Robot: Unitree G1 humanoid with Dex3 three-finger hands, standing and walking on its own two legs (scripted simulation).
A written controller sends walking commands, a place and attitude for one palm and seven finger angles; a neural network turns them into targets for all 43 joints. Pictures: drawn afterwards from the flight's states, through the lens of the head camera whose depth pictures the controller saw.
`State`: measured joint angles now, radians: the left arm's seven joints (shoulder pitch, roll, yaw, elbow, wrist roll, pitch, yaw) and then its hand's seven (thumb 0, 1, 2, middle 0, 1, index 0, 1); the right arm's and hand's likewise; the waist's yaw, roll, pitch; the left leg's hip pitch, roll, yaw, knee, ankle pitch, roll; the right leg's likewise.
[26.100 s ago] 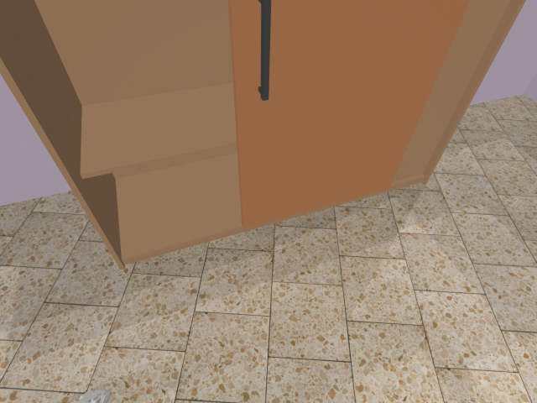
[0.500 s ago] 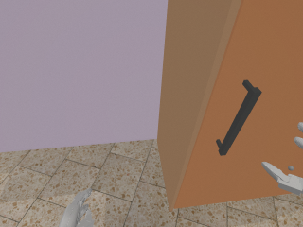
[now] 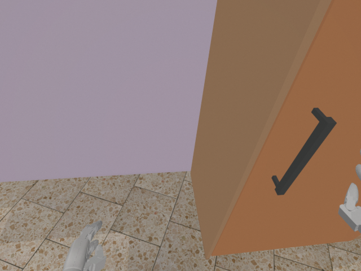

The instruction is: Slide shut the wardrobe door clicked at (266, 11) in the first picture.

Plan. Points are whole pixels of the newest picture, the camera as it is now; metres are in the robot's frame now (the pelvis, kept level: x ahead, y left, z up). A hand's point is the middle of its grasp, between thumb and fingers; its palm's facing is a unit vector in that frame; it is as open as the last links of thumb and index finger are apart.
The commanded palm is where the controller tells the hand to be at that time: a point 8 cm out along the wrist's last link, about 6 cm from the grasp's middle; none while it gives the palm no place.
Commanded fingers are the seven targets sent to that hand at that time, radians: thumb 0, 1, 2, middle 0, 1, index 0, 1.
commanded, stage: draw the hand back to the body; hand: right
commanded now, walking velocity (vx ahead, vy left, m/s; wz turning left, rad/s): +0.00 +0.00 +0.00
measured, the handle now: (296, 156) +0.36 -0.30 +0.08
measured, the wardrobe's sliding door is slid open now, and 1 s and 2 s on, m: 0.00 0.00 0.00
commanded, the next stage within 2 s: step back with the hand held close in 0.14 s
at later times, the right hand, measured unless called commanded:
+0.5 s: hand (344, 206) +0.19 -0.28 +0.15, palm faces +0.39 +0.81 -0.44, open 7.4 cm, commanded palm +0.13 -0.32 +0.17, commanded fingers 0.00 -0.90 -0.90 0.20 0.30 0.20 0.30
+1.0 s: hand out of the picture +0.10 -0.32 +0.15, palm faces +0.53 +0.73 -0.43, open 7.4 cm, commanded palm +0.03 -0.35 +0.17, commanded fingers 0.00 -0.90 -0.90 0.20 0.30 0.20 0.30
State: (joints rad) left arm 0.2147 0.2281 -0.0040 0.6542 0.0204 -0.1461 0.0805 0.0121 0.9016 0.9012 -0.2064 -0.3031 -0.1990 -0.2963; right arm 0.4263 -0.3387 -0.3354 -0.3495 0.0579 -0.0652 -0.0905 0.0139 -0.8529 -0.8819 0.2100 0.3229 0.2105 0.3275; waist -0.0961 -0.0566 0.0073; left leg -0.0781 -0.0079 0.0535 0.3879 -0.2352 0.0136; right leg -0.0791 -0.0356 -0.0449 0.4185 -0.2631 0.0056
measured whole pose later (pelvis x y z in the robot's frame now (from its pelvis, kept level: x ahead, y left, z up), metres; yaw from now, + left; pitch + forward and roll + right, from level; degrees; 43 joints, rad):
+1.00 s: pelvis -0.11 -0.04 -0.03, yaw -1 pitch -3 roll +1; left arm 0.26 0.20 -0.01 0.59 0.01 -0.13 0.08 0.01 0.90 0.90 -0.21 -0.30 -0.20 -0.30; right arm 0.40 -0.36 -0.46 -0.44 -0.04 -0.27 -0.14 0.02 -0.89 -0.90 0.21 0.30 0.21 0.30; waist -0.03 0.00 0.05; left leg -0.42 0.01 -0.07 0.70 -0.24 -0.05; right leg -0.44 0.00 -0.07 0.75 -0.27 -0.08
